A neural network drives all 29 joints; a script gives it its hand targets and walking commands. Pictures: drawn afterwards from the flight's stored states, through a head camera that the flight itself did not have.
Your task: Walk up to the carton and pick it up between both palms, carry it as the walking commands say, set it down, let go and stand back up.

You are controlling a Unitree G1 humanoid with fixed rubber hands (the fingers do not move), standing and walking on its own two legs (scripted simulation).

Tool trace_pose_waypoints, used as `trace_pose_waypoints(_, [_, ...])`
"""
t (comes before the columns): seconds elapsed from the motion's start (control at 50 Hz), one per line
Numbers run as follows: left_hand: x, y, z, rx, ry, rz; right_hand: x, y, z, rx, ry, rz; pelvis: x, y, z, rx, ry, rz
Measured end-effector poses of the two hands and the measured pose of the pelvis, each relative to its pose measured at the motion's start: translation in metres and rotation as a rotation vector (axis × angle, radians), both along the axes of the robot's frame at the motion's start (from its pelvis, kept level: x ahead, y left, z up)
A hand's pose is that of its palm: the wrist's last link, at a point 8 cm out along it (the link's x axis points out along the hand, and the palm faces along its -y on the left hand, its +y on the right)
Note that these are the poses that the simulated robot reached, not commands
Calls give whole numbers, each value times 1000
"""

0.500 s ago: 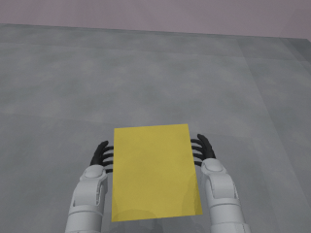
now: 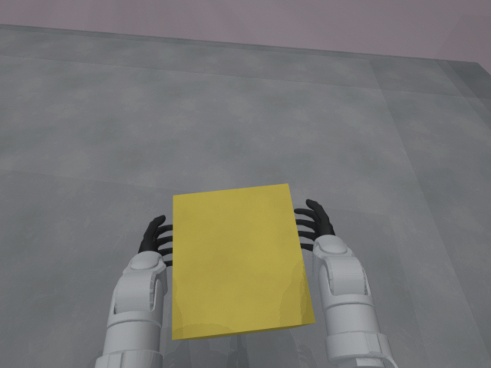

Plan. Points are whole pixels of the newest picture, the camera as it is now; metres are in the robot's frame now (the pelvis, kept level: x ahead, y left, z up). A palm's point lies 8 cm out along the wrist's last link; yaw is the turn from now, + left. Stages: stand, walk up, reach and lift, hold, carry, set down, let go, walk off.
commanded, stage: hold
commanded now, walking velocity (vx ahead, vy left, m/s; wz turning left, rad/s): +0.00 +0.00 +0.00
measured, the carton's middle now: (239, 268) +0.31 +0.02 -0.05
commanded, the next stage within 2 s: set down in 0.38 s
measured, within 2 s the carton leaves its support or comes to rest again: neither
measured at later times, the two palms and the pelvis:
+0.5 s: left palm (139, 258) +0.27 +0.18 +0.04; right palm (314, 232) +0.32 -0.11 +0.06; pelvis +0.02 +0.00 +0.01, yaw +0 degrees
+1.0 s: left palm (148, 272) +0.29 +0.18 -0.03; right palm (303, 251) +0.33 -0.10 -0.01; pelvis -0.01 +0.00 -0.01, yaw +1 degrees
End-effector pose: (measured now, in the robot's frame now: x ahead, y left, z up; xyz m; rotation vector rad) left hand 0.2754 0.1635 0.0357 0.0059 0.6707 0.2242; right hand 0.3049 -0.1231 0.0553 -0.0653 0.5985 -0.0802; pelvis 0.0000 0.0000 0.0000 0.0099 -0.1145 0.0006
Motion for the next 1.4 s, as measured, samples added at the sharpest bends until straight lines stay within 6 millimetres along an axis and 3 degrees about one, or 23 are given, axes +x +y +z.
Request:
trace_pose_waypoints(0.2, [14, 1, 18, 18, -1, -2, 15, 1, 19, 0, -12, 18, 16, -1, 5, -6, -26, 7])
trace_pose_waypoints(0.46, [4, 13, 12, 13, 28, 3, 16, 10, 13, 5, 15, 76, 20, 1, 7, -8, -30, 4])
trace_pose_waypoints(0.62, [-10, 25, -10, -6, 75, 15, 14, 22, -13, 18, 67, 105, 9, 5, 6, -5, -24, 12])
trace_pose_waypoints(0.98, [11, 20, -60, -1, 68, 23, 24, 19, -62, 25, 56, 44, -9, 5, -8, -5, 155, 12])
trace_pose_waypoints(1.4, [25, 20, -139, -18, 36, 57, 45, 25, -144, 52, 27, -21, -24, -2, -53, 0, 495, 1])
